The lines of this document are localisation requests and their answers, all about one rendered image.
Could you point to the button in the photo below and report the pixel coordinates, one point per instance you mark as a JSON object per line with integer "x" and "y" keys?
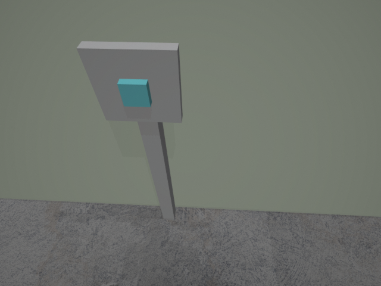
{"x": 135, "y": 92}

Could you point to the panel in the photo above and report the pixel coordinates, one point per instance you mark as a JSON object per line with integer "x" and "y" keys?
{"x": 106, "y": 63}

